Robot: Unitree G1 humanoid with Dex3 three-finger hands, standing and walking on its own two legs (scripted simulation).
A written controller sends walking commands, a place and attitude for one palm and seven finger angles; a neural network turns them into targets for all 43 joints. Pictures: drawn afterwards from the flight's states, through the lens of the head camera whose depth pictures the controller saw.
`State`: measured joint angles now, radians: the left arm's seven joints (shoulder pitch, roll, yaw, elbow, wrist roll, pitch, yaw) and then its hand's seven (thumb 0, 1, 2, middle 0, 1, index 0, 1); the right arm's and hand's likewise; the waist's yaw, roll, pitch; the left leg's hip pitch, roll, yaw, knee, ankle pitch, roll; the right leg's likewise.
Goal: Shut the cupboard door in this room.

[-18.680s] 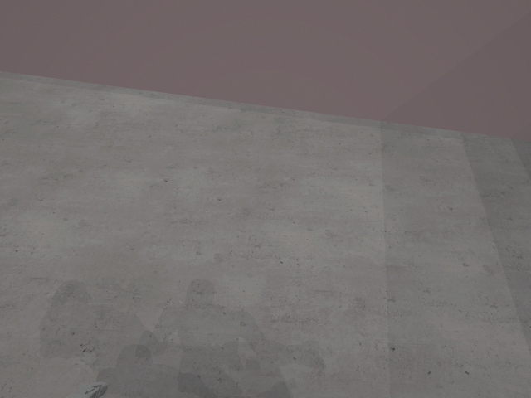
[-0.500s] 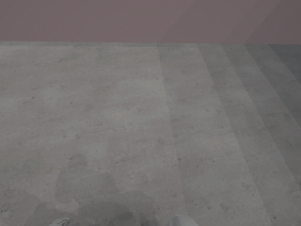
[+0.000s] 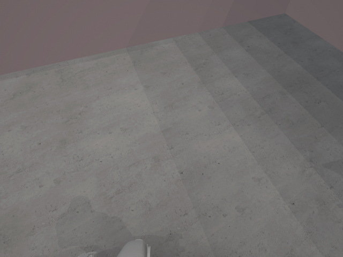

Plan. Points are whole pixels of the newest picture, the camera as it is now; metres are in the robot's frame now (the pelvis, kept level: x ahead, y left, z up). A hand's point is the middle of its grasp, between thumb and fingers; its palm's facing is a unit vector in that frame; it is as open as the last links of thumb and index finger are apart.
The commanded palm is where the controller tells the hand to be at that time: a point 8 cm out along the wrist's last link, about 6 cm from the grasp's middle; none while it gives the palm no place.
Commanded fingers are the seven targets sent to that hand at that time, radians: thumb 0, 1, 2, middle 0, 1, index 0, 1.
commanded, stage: turn or walk to find it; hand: left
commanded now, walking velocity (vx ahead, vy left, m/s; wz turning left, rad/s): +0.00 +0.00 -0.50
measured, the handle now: out of the picture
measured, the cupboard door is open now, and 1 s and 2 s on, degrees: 83 83 83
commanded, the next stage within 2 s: none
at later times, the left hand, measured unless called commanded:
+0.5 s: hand (94, 251) +0.15 +0.22 -0.16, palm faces -0.25 -0.94 -0.22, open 7.4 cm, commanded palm none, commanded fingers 0.00 0.90 0.90 -0.20 -0.30 -0.20 -0.30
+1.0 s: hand (130, 250) +0.15 +0.12 -0.15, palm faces -0.46 -0.85 -0.24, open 7.4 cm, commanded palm none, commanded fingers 0.00 0.90 0.90 -0.20 -0.30 -0.20 -0.30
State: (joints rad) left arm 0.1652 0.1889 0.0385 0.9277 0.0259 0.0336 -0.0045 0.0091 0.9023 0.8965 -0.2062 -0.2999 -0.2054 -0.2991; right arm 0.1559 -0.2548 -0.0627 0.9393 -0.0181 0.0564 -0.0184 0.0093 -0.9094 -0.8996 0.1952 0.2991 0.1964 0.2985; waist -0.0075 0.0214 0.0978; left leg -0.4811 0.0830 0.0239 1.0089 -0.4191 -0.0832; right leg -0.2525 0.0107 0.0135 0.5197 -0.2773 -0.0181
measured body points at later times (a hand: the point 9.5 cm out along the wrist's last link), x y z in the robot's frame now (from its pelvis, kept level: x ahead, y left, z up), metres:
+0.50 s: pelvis +0.01 +0.04 +0.00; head +0.05 +0.04 +0.45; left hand +0.16 +0.27 -0.15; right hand -0.02 -0.20 -0.14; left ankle +0.02 +0.14 -0.74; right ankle -0.06 -0.09 -0.67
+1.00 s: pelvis -0.01 -0.01 +0.00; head +0.01 -0.04 +0.45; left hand +0.18 +0.17 -0.13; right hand -0.07 -0.27 -0.15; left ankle +0.07 +0.14 -0.67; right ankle -0.04 -0.08 -0.74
